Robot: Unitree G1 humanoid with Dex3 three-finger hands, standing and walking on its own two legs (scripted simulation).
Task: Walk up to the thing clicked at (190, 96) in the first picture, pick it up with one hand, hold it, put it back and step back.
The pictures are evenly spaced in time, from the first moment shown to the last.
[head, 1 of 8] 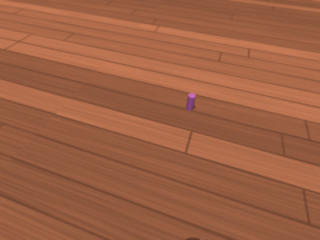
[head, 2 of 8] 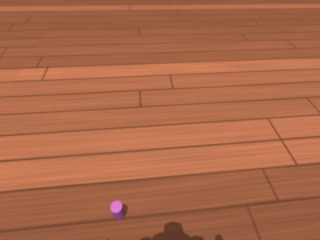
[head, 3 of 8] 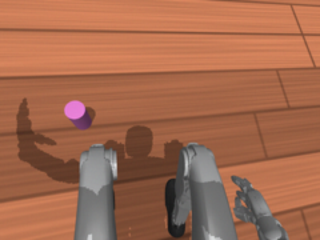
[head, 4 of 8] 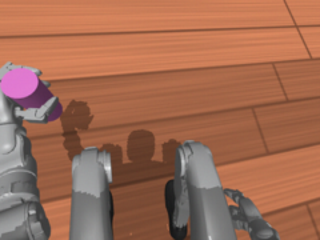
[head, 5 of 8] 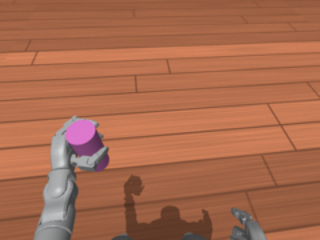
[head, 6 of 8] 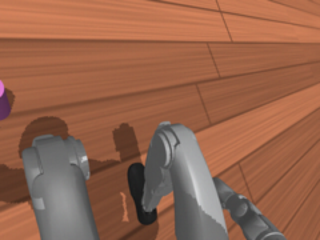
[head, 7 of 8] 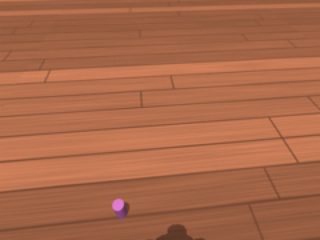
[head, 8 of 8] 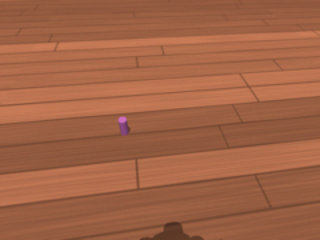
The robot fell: no
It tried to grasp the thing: yes
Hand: left
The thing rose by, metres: 0.69
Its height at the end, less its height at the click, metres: +0.00
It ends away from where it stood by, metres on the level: 0.00
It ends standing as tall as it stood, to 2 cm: yes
